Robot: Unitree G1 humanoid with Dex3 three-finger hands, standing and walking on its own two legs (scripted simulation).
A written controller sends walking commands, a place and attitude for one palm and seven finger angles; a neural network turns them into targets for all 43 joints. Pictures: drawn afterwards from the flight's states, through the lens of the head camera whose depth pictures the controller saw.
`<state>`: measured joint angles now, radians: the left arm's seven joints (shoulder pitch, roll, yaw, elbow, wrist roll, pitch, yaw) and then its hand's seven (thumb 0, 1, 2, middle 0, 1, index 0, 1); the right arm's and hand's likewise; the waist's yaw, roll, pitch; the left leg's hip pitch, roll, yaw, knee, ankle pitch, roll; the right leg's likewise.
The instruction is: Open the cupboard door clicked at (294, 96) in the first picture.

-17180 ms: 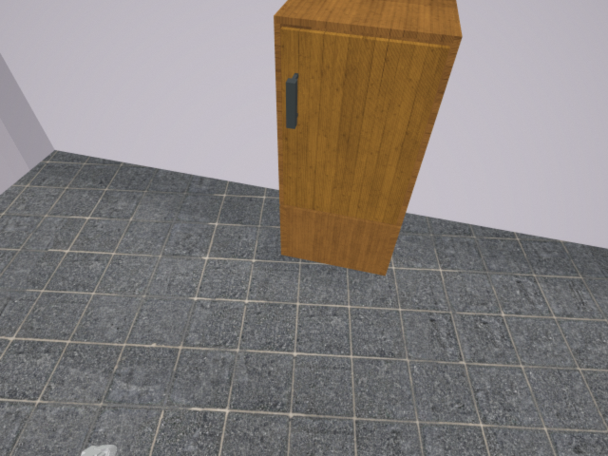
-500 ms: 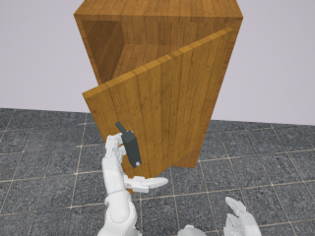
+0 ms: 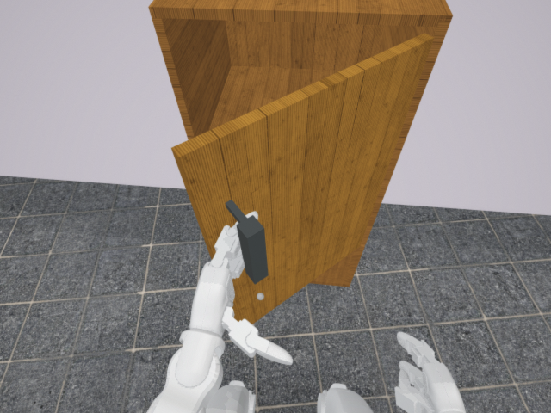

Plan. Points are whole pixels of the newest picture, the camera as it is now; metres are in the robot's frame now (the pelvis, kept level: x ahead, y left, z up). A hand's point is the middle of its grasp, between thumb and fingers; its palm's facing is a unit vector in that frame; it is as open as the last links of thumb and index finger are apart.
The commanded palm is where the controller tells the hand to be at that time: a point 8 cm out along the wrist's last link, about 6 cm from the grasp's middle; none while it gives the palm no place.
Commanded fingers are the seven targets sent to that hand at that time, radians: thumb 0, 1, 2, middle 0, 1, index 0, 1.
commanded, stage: slide the hand sideways off the handle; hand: left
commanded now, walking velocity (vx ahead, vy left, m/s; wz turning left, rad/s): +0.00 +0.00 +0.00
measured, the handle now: (245, 242) +0.34 +0.06 +0.06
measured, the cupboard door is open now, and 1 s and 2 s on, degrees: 42 43 43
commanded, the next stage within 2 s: draw the hand back to the body in 1.02 s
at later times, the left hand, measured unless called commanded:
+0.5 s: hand (242, 313) +0.24 +0.06 +0.06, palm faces -0.11 -0.99 +0.02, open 16.2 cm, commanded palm +0.22 +0.12 +0.06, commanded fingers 0.00 -0.50 0.30 -0.15 -0.30 -0.15 -0.30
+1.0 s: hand (196, 342) +0.21 +0.11 +0.05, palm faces -0.08 -1.00 -0.01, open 16.3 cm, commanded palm +0.18 +0.17 +0.06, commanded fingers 0.00 -0.50 0.30 -0.15 -0.30 -0.15 -0.30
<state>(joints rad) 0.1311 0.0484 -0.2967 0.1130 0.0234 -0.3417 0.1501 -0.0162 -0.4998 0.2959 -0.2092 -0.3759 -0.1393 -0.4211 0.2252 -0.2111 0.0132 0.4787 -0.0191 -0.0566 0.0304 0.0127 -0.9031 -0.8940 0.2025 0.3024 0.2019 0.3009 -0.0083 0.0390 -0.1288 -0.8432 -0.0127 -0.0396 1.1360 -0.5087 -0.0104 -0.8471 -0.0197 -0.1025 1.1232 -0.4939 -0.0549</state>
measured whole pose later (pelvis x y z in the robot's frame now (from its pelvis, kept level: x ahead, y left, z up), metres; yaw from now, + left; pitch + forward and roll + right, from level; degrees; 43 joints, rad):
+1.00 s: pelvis +0.02 +0.01 -0.02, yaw -1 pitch +15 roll -1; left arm 0.60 0.14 -0.14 -0.28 -0.08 -0.37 -0.04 -0.02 -0.50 0.30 -0.16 -0.30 -0.16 -0.31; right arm 0.26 -0.21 0.01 0.35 0.01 -0.02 -0.01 0.01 -0.90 -0.89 0.20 0.30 0.20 0.30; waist 0.00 0.03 -0.16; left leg -0.91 0.00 -0.03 1.24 -0.58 0.00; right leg -0.92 -0.01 -0.09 1.20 -0.55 -0.04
